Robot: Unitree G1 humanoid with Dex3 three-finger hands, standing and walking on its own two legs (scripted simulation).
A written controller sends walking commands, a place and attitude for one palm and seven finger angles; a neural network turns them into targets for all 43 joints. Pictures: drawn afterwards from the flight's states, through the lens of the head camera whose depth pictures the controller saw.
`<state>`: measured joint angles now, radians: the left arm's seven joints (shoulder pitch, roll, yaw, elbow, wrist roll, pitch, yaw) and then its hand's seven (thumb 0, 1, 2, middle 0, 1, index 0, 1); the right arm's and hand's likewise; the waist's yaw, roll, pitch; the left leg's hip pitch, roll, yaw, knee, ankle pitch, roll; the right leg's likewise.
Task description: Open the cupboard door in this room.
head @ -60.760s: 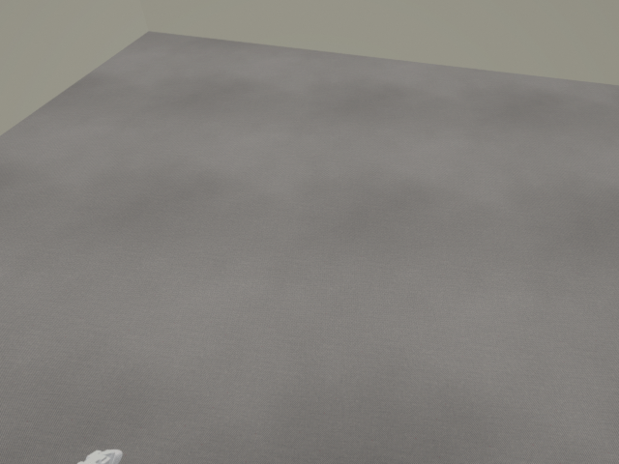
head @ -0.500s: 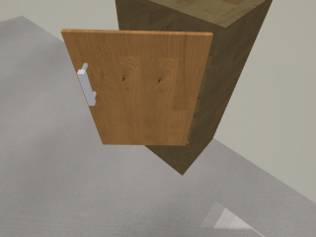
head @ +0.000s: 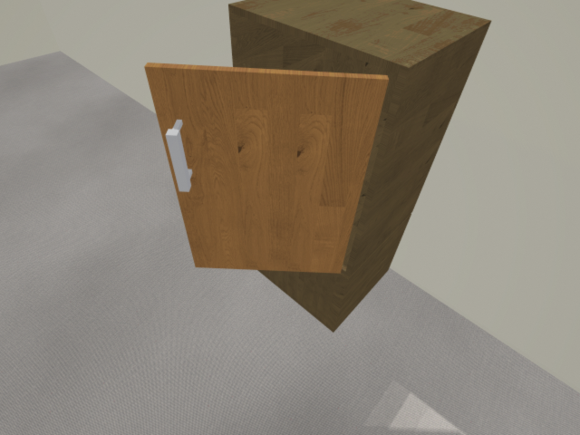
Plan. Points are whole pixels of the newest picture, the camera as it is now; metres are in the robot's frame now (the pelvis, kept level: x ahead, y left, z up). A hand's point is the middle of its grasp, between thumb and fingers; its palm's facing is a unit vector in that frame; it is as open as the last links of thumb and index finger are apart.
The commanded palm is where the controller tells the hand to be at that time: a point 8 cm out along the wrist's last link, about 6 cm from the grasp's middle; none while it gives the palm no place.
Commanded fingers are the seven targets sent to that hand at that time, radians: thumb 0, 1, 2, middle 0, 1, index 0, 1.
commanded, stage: come to a stop and stand still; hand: left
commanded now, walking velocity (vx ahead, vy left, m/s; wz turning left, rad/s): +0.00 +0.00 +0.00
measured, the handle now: (181, 156) +0.61 +0.26 +0.04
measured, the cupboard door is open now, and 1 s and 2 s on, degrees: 41 41 41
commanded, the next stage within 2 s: look again from close up in 0.14 s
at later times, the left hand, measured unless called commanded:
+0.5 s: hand out of the picture -0.03 +0.15 -0.18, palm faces +0.03 -0.99 -0.12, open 7.4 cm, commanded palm none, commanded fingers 0.00 0.90 0.90 -0.20 -0.30 -0.20 -0.30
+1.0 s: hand out of the picture -0.03 +0.16 -0.18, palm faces +0.03 -0.99 -0.14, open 7.4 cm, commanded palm none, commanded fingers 0.00 0.90 0.90 -0.20 -0.30 -0.20 -0.30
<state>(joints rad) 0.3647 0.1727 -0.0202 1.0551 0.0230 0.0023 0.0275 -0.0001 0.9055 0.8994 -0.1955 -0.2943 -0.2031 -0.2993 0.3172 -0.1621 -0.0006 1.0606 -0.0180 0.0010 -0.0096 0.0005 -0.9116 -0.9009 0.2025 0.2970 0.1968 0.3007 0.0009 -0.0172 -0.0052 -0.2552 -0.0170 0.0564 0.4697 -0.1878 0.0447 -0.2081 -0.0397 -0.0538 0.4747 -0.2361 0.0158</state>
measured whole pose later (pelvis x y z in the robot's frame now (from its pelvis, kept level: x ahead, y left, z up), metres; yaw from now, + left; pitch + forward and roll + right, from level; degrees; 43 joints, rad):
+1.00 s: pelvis +0.00 +0.00 +0.00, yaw +0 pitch -2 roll -1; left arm 0.37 0.13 -0.01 1.09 0.03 -0.01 0.03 0.00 0.91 0.90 -0.19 -0.29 -0.20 -0.30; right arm 0.32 -0.12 -0.01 1.12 -0.02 0.00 -0.02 0.00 -0.91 -0.90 0.20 0.30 0.20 0.30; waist 0.01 -0.02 0.01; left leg -0.25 -0.02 0.05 0.46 -0.19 0.05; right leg -0.20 -0.04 -0.06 0.45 -0.23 0.01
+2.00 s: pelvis +0.06 +0.00 -0.01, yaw -2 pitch -3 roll +1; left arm 0.28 0.17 -0.02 1.01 0.02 0.02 0.02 0.00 0.91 0.90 -0.20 -0.29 -0.20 -0.30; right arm 0.25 -0.20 -0.01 0.94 -0.02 0.00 -0.02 0.00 -0.92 -0.90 0.20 0.30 0.19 0.30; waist 0.00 0.04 0.00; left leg -0.16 -0.04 0.10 0.51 -0.31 0.05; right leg -0.31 -0.02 -0.05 0.56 -0.21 -0.03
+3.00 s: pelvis +0.09 -0.03 +0.00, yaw +0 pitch -1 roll +1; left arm 0.25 0.16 -0.01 1.12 0.01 -0.03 0.03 0.00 0.92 0.90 -0.20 -0.29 -0.20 -0.30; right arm 0.28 -0.15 0.01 1.13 -0.02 -0.03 -0.03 0.00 -0.92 -0.90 0.20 0.30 0.20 0.30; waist 0.00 0.02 0.03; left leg -0.07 0.01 0.05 0.38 -0.28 -0.01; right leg -0.21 0.03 -0.10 0.42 -0.19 -0.08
